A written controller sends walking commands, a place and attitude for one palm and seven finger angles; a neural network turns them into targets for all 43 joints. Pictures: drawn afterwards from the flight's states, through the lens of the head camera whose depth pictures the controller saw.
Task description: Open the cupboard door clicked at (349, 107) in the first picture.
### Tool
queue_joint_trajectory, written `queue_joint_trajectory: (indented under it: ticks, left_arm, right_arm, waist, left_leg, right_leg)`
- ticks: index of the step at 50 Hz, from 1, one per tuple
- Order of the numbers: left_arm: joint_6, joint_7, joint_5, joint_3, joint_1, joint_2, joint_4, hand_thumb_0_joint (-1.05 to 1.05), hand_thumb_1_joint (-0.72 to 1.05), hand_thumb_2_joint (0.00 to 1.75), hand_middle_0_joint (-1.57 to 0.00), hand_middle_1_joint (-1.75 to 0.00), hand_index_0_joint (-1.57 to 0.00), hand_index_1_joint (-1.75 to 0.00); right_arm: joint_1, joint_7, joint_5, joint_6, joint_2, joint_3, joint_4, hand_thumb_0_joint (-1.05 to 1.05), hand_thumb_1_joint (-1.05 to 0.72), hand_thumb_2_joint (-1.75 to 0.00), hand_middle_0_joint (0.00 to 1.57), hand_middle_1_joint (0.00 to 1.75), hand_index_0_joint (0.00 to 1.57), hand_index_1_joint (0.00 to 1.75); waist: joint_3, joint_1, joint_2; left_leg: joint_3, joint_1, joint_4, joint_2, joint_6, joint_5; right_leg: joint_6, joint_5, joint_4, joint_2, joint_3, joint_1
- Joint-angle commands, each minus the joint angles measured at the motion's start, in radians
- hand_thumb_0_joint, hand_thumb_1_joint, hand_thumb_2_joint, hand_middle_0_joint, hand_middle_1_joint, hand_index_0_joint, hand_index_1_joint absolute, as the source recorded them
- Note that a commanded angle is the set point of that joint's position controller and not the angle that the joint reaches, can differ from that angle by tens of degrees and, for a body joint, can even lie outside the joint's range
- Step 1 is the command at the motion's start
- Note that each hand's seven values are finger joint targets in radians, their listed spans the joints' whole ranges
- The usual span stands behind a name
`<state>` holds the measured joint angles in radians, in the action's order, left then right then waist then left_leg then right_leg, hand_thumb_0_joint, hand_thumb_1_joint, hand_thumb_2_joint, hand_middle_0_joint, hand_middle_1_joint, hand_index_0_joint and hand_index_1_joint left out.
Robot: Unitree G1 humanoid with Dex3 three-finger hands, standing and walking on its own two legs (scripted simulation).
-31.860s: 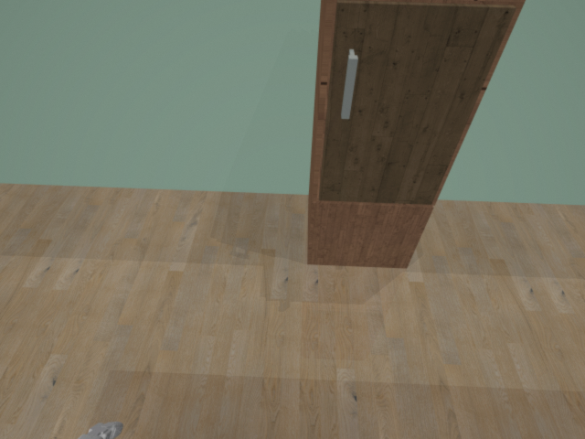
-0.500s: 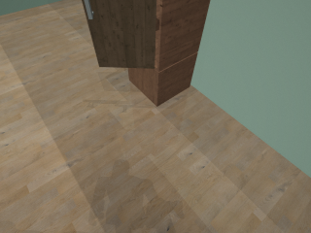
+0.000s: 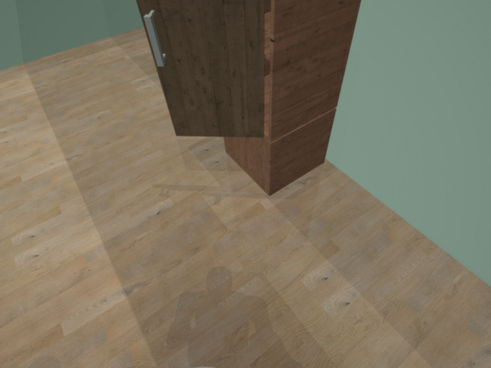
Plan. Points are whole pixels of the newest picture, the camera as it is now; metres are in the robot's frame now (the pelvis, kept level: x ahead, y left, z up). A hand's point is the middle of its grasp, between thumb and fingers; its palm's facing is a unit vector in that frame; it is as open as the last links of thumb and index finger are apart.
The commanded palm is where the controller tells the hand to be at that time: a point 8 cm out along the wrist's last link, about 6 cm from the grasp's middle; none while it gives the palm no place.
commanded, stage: take the last steps up to it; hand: left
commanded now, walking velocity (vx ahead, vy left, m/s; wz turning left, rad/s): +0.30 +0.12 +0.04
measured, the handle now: (156, 38) +1.00 +0.33 +0.06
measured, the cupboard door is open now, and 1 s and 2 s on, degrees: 50 50 50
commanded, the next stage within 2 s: come to a stop and stand still in 0.92 s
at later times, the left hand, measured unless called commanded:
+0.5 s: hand (122, 348) +0.18 +0.27 -0.17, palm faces +0.06 -0.99 -0.16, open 7.4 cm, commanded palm none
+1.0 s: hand (155, 233) +0.43 +0.26 -0.16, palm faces +0.02 -0.98 -0.21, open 7.1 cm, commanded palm none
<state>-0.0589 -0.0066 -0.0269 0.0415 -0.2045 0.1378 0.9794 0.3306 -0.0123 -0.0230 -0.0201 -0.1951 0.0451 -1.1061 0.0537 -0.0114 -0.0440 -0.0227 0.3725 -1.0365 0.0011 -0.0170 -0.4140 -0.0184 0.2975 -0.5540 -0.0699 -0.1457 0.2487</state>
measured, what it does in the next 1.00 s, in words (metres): walks ahead: left foot, then right foot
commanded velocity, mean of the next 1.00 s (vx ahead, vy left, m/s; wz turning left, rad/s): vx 0.26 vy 0.05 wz -0.03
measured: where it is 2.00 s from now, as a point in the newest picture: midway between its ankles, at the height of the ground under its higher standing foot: (247, 323)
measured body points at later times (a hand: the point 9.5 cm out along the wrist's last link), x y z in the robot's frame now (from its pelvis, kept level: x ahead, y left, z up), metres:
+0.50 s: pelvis +0.18 +0.09 +0.00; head +0.22 +0.10 +0.45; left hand +0.18 +0.32 -0.16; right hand +0.25 -0.14 -0.14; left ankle +0.20 +0.18 -0.73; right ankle +0.14 -0.03 -0.65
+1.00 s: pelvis +0.37 +0.07 +0.01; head +0.41 +0.07 +0.46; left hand +0.43 +0.31 -0.14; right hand +0.37 -0.15 -0.15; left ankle +0.40 +0.21 -0.69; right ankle +0.35 -0.03 -0.73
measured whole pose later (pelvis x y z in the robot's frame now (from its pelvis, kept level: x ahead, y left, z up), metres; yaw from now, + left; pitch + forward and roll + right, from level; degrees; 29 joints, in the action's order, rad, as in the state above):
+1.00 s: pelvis +0.37 +0.07 +0.01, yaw -1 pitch +1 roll +0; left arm -0.07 0.01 -0.02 0.06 -0.21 0.17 1.03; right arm 0.26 -0.01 -0.02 0.01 -0.16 0.04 -1.09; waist 0.07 -0.02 0.00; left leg -0.07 0.46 -0.85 -0.08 0.03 -0.34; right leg -0.02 0.25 -0.40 -0.04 -0.14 0.17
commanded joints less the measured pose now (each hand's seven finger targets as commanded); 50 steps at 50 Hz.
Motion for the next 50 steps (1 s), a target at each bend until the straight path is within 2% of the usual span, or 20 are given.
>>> queue_joint_trajectory:
  ticks: [1,4,11,13,14,15,16,18,20,22,28,34,36,37,38,39,40,42,45,50]
  left_arm:
    - [-0.019,0.02,0.008,0.026,-0.138,0.128,0.016,0.0,0.9,0.9,-0.2,-0.3,-0.2,-0.3]
    - [-0.029,0.017,0.004,0.034,-0.144,0.145,0.031,0.0,0.9,0.9,-0.2,-0.3,-0.2,-0.3]
    - [-0.017,0.015,-0.003,0.04,-0.188,0.199,0.09,0.0,0.9,0.9,-0.2,-0.3,-0.2,-0.3]
    - [-0.007,0.016,0.001,0.044,-0.162,0.197,0.09,0.0,0.9,0.9,-0.2,-0.3,-0.2,-0.3]
    - [-0.003,0.013,0.002,0.038,-0.164,0.175,0.086,0.0,0.9,0.9,-0.2,-0.3,-0.2,-0.3]
    - [0.002,0.008,0.01,0.03,-0.194,0.127,0.07,0.0,0.9,0.9,-0.2,-0.3,-0.2,-0.3]
    - [0.003,0.007,0.014,0.018,-0.175,0.092,0.037,0.0,0.9,0.9,-0.2,-0.3,-0.2,-0.3]
    - [0.004,0.013,0.008,0.017,-0.057,0.095,0.008,0.0,0.9,0.9,-0.2,-0.3,-0.2,-0.3]
    - [0.017,-0.001,0.003,0.023,-0.067,0.086,0.033,0.0,0.9,0.9,-0.2,-0.3,-0.2,-0.3]
    - [0.027,-0.009,-0.001,0.021,-0.111,0.069,0.051,0.0,0.9,0.9,-0.2,-0.3,-0.2,-0.3]
    - [0.04,-0.013,0.0,0.021,-0.012,0.057,-0.004,0.0,0.9,0.9,-0.2,-0.3,-0.2,-0.3]
    - [0.031,-0.016,0.0,0.016,0.087,0.075,-0.047,0.0,0.9,0.9,-0.2,-0.3,-0.2,-0.3]
    - [0.028,-0.015,-0.001,0.021,0.052,0.087,-0.037,0.0,0.9,0.9,-0.2,-0.3,-0.2,-0.3]
    - [0.019,-0.012,-0.002,0.027,-0.028,0.112,-0.013,0.0,0.9,0.9,-0.2,-0.3,-0.2,-0.3]
    - [0.005,-0.006,-0.005,0.043,-0.158,0.171,0.028,0.0,0.9,0.9,-0.2,-0.3,-0.2,-0.3]
    - [-0.002,0.004,-0.004,0.068,-0.284,0.271,0.067,0.0,0.9,0.9,-0.2,-0.3,-0.2,-0.3]
    - [-0.001,0.012,0.014,0.067,-0.313,0.291,0.072,0.0,0.9,0.9,-0.2,-0.3,-0.2,-0.3]
    - [0.001,0.031,0.015,0.05,-0.158,0.198,0.035,0.0,0.9,0.9,-0.2,-0.3,-0.2,-0.3]
    - [-0.016,0.024,0.012,0.026,-0.092,0.134,0.026,0.0,0.9,0.9,-0.2,-0.3,-0.2,-0.3]
    - [-0.017,0.019,0.006,0.036,-0.097,0.158,0.05,0.0,0.9,0.9,-0.2,-0.3,-0.2,-0.3]
  right_arm:
    - [-0.058,-0.012,-0.006,0.029,-0.02,0.011,0.093,0.0,-0.9,-0.9,0.2,0.3,0.2,0.3]
    - [-0.068,-0.023,-0.002,0.023,0.002,0.011,0.098,0.0,-0.9,-0.9,0.2,0.3,0.2,0.3]
    - [-0.19,-0.034,0.003,0.053,-0.015,0.005,0.15,0.0,-0.9,-0.9,0.2,0.3,0.2,0.3]
    - [-0.098,-0.025,-0.002,0.064,-0.043,0.013,0.123,0.0,-0.9,-0.9,0.2,0.3,0.2,0.3]
    - [0.013,-0.016,-0.006,0.07,-0.092,0.023,0.085,0.0,-0.9,-0.9,0.2,0.3,0.2,0.3]
    - [0.147,0.0,-0.018,0.078,-0.2,0.051,0.056,0.0,-0.9,-0.9,0.2,0.3,0.2,0.3]
    - [0.231,0.017,-0.015,0.07,-0.261,0.065,0.043,0.0,-0.9,-0.9,0.2,0.3,0.2,0.3]
    - [0.143,0.029,-0.009,0.069,-0.21,0.047,0.058,0.0,-0.9,-0.9,0.2,0.3,0.2,0.3]
    - [0.01,0.031,-0.006,0.077,-0.124,0.022,0.098,0.0,-0.9,-0.9,0.2,0.3,0.2,0.3]
    - [-0.002,0.035,-0.005,0.093,-0.098,0.012,0.092,0.0,-0.9,-0.9,0.2,0.3,0.2,0.3]
    - [0.029,0.033,-0.007,0.102,-0.088,0.016,0.075,0.0,-0.9,-0.9,0.2,0.3,0.2,0.3]
    - [0.073,0.029,-0.012,0.089,-0.106,0.011,0.038,0.0,-0.9,-0.9,0.2,0.3,0.2,0.3]
    - [0.076,0.029,-0.011,0.082,-0.102,0.008,0.028,0.0,-0.9,-0.9,0.2,0.3,0.2,0.3]
    - [0.068,0.027,-0.007,0.081,-0.096,0.004,0.025,0.0,-0.9,-0.9,0.2,0.3,0.2,0.3]
    - [0.052,0.024,0.004,0.085,-0.077,0.001,0.034,0.0,-0.9,-0.9,0.2,0.3,0.2,0.3]
    - [0.067,0.017,0.013,0.089,-0.044,-0.002,0.058,0.0,-0.9,-0.9,0.2,0.3,0.2,0.3]
    - [0.023,0.018,0.013,0.08,-0.075,0.004,0.073,0.0,-0.9,-0.9,0.2,0.3,0.2,0.3]
    - [-0.055,0.02,0.01,0.07,-0.054,0.011,0.075,0.0,-0.9,-0.9,0.2,0.3,0.2,0.3]
    - [-0.018,0.012,0.003,0.052,0.01,-0.003,0.054,0.0,-0.9,-0.9,0.2,0.3,0.2,0.3]
    - [-0.037,-0.002,0.004,0.054,0.039,-0.008,0.057,0.0,-0.9,-0.9,0.2,0.3,0.2,0.3]
  waist:
    - [0.037,0.026,0.192]
    - [0.02,0.019,0.159]
    - [0.011,0.052,0.236]
    - [-0.002,-0.006,0.198]
    - [-0.057,-0.053,0.086]
    - [-0.166,-0.099,-0.153]
    - [-0.22,-0.117,-0.306]
    - [-0.112,-0.087,-0.15]
    - [-0.016,-0.024,-0.11]
    - [-0.018,0.01,-0.071]
    - [0.007,0.015,0.001]
    - [0.017,-0.005,-0.025]
    - [0.011,0.016,0.001]
    - [-0.021,0.056,0.045]
    - [-0.092,0.111,0.138]
    - [-0.158,0.137,0.354]
    - [-0.156,0.144,0.301]
    - [-0.027,0.089,0.164]
    - [-0.041,0.02,0.164]
    - [-0.067,0.024,0.165]
  left_leg:
    - [0.025,0.219,-0.04,-0.098,0.04,0.165]
    - [-0.031,0.179,0.123,-0.096,0.059,0.23]
    - [-0.09,0.076,0.429,-0.05,0.035,0.196]
    - [-0.126,-0.129,0.536,-0.015,0.021,0.229]
    - [-0.113,-0.302,0.583,-0.021,0.01,0.208]
    - [0.14,-0.494,0.612,-0.223,-0.056,0.211]
    - [0.39,-0.58,0.727,-0.379,-0.143,0.252]
    - [0.336,-0.407,0.773,-0.387,-0.176,0.22]
    - [0.215,-0.222,0.824,-0.333,-0.143,0.154]
    - [0.129,-0.188,0.848,-0.295,-0.125,0.232]
    - [0.05,-0.221,0.888,-0.294,-0.169,0.326]
    - [0.009,-0.279,0.806,-0.279,-0.15,0.419]
    - [-0.019,-0.245,0.729,-0.25,-0.119,0.412]
    - [-0.047,-0.211,0.613,-0.205,-0.089,0.439]
    - [-0.1,-0.067,0.414,-0.137,-0.046,0.4]
    - [-0.172,0.18,0.141,-0.007,0.009,0.056]
    - [-0.075,0.235,-0.08,-0.014,0.016,-0.206]
    - [0.027,0.267,-0.117,-0.095,0.017,-0.07]
    - [-0.008,0.146,0.033,-0.104,0.048,0.04]
    - [-0.084,0.023,0.348,-0.056,0.058,0.143]
  right_leg:
    - [-0.081,-0.135,0.389,-0.271,0.213,-0.084]
    - [-0.08,-0.222,0.387,-0.242,0.108,-0.098]
    - [-0.072,-0.322,0.288,-0.26,0.087,-0.186]
    - [-0.046,-0.3,0.184,-0.23,0.046,-0.085]
    - [-0.028,-0.319,0.002,-0.185,0.011,-0.026]
    - [0.015,-0.042,-0.262,-0.069,-0.058,0.144]
    - [0.026,0.315,-0.538,0.026,-0.02,0.311]
    - [-0.008,0.229,-0.742,-0.042,0.101,0.395]
    - [0.0,0.083,-0.724,-0.085,0.131,0.362]
    - [0.01,0.023,-0.667,-0.079,0.12,0.32]
    - [0.025,-0.062,-0.371,-0.076,0.102,0.307]
    - [0.011,-0.06,-0.113,-0.022,0.048,0.197]
    - [0.003,-0.088,-0.025,0.007,0.021,0.072]
    - [-0.01,-0.128,0.052,0.023,0.023,-0.061]
    - [-0.052,-0.184,0.081,-0.065,0.154,-0.297]
    - [-0.164,-0.282,0.179,-0.313,0.488,-0.511]
    - [-0.252,-0.311,0.266,-0.418,0.597,-0.459]
    - [-0.21,-0.303,0.289,-0.347,0.44,-0.269]
    - [-0.145,-0.521,0.297,-0.244,0.202,-0.153]
    - [-0.129,-0.463,0.267,-0.192,0.127,-0.141]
